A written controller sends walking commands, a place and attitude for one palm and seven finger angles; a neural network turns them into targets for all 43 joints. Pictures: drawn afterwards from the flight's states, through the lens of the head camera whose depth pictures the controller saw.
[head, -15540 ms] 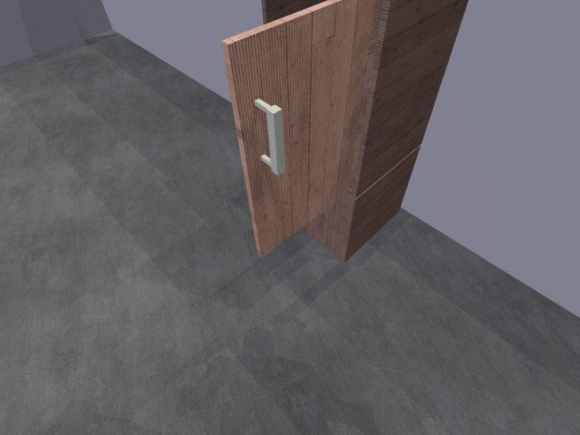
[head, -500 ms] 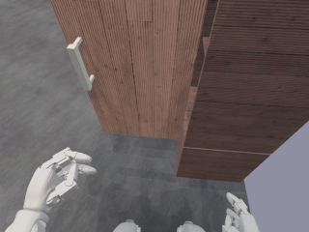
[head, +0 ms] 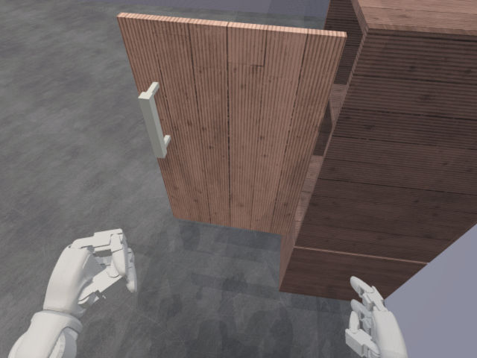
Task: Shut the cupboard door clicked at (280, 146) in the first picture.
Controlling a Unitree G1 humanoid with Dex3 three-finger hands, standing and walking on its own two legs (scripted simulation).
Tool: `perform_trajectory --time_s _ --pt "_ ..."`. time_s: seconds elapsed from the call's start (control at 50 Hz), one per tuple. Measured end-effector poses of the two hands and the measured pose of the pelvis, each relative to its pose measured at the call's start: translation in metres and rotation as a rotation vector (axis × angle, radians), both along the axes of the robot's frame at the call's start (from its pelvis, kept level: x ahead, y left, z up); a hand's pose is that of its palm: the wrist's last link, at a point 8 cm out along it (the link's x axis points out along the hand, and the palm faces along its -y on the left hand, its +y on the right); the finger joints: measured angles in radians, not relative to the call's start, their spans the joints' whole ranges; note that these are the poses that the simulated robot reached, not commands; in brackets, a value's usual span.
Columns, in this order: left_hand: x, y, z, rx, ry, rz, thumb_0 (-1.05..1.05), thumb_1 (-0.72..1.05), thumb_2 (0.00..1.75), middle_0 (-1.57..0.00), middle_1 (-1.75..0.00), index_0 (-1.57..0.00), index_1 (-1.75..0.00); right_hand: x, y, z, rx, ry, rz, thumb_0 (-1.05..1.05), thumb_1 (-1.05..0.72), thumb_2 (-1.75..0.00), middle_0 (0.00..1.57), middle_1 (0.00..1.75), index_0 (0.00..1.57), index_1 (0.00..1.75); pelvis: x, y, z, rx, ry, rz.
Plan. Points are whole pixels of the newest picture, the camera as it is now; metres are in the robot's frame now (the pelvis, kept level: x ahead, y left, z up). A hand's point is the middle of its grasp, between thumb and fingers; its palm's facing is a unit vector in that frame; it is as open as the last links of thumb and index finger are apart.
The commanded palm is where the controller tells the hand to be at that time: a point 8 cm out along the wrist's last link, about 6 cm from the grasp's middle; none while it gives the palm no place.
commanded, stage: raise the hand and make a fist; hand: left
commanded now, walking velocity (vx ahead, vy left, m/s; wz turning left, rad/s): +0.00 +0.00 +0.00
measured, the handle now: (157, 121) +0.52 +0.21 +0.11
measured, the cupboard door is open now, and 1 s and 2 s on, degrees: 88 88 88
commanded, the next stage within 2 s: bring the fist close to the handle in 0.62 s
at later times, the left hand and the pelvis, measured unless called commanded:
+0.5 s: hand (128, 259) +0.23 +0.17 +0.11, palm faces -0.06 -1.00 -0.05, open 3.1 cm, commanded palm +0.20 +0.23 +0.11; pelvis +0.00 -0.01 +0.02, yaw +0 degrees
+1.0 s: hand (131, 229) +0.27 +0.18 +0.11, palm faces -0.05 -1.00 -0.07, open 3.1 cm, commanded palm +0.25 +0.23 +0.11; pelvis +0.00 -0.03 +0.02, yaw +0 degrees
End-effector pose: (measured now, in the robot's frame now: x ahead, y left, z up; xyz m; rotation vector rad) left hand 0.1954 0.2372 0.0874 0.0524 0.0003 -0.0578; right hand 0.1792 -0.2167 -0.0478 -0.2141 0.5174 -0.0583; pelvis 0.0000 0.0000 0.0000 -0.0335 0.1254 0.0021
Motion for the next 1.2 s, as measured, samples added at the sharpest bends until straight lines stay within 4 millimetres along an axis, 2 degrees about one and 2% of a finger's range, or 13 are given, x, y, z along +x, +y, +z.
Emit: perform_trajectory --time_s 0.14,0.3,0.52,0.8,0.98,1.2 --pt "0.007 0.005 0.013 0.002 -0.009 0.005 0.02 0.9 0.9 -1.28 -1.48 -1.27 -1.48 -0.001 0.006 0.0 0.014 0.019 0.023 0.02 -0.9 -0.9 0.2 0.3 0.2 0.3 0.002 -0.001 0.006 0.0 -0.02 0.005" --pt "0.017 0.004 0.026 0.009 -0.01 -0.002 0.02 0.9 0.9 -1.3 -1.5 -1.29 -1.5 -0.015 -0.009 -0.002 0.003 0.055 -0.017 0.02 -0.9 -0.9 0.2 0.3 0.2 0.3 0.004 -0.004 0.013 0.007 -0.038 0.001" --pt "0.015 -0.009 0.022 0.002 0.003 0.001 0.02 0.9 0.9 -1.3 -1.5 -1.29 -1.5 -0.025 -0.033 0.0 -0.021 0.059 -0.059 0.02 -0.9 -0.9 0.2 0.3 0.2 0.3 0.003 -0.013 0.015 0.019 -0.043 -0.007" --pt "0.013 -0.017 0.022 0.019 -0.001 0.009 0.02 0.9 0.9 -1.3 -1.5 -1.3 -1.5 -0.018 -0.039 -0.002 -0.004 0.043 -0.05 0.02 -0.9 -0.9 0.2 0.3 0.2 0.3 0.002 -0.023 0.015 0.023 -0.044 -0.001" --pt "0.052 0.0 0.025 0.016 -0.018 0.016 0.02 0.9 0.9 -1.31 -1.5 -1.3 -1.5 -0.02 -0.045 -0.01 -0.018 0.097 -0.067 0.02 -0.9 -0.9 0.2 0.3 0.2 0.3 0.002 -0.026 0.016 0.024 -0.038 0.002" --pt "0.094 0.001 0.023 -0.011 0.0 -0.001 0.02 0.9 0.9 -1.3 -1.5 -1.3 -1.5 -0.034 -0.052 -0.012 -0.031 0.153 -0.117 0.02 -0.9 -0.9 0.2 0.3 0.2 0.3 0.008 -0.022 0.018 0.032 -0.02 -0.017"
